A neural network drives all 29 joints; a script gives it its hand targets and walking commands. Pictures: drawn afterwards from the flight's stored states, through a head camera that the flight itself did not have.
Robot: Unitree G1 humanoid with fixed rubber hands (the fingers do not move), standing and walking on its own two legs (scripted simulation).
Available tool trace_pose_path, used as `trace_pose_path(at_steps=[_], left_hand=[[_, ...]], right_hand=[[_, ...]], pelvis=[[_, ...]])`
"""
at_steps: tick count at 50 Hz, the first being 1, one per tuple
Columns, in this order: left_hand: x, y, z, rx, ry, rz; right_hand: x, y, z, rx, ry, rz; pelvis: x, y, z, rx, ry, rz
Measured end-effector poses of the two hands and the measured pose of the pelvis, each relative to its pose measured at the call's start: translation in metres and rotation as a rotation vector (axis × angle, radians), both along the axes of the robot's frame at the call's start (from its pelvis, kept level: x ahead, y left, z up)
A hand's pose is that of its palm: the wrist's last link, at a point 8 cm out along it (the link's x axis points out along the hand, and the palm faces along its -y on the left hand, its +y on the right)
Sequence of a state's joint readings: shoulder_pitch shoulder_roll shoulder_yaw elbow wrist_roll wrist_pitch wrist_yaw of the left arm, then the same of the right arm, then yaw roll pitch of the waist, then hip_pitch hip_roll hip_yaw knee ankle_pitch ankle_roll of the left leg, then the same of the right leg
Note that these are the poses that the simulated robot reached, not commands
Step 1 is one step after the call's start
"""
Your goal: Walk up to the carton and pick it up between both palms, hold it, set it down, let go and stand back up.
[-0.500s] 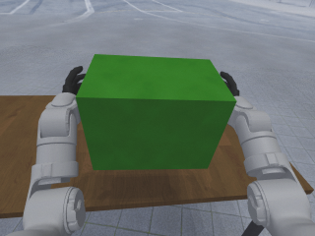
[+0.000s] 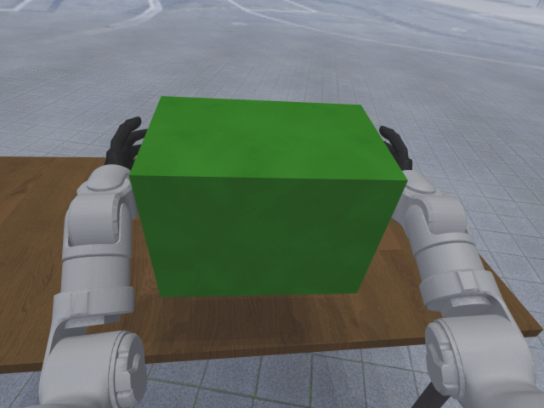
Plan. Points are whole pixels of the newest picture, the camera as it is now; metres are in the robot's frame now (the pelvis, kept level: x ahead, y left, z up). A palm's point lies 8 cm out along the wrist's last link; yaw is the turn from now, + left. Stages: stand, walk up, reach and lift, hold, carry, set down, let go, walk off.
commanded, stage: hold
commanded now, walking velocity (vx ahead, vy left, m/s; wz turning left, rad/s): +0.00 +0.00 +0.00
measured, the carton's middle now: (263, 198) +0.37 +0.00 +0.19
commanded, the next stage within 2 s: none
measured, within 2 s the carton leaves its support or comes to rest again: neither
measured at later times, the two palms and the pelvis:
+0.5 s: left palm (122, 173) +0.36 +0.19 +0.23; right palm (396, 181) +0.37 -0.19 +0.23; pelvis +0.00 +0.00 +0.00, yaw +0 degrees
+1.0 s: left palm (123, 172) +0.36 +0.19 +0.23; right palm (396, 180) +0.37 -0.19 +0.23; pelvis +0.00 +0.00 +0.00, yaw +0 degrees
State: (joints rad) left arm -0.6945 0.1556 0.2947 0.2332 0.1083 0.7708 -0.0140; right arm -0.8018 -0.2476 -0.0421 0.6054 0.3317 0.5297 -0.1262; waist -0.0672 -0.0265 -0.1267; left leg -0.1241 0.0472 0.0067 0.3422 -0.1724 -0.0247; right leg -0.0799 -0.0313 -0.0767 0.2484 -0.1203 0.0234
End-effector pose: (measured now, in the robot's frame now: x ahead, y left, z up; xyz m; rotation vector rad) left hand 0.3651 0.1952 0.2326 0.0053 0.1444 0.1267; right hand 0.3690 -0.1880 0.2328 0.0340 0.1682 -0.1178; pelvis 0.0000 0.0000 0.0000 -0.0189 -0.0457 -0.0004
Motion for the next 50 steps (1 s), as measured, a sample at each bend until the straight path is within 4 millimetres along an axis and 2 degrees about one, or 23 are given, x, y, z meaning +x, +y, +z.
trace_pose_path(at_steps=[50], left_hand=[[-0.0011, -0.0021, 0.0009, 0.002, -0.004, -0.007]], right_hand=[[-0.0031, -0.0022, -0.0018, -0.001, -0.005, -0.005]], pelvis=[[-0.0014, -0.0016, -0.0001, 0.001, -0.004, -0.001]])
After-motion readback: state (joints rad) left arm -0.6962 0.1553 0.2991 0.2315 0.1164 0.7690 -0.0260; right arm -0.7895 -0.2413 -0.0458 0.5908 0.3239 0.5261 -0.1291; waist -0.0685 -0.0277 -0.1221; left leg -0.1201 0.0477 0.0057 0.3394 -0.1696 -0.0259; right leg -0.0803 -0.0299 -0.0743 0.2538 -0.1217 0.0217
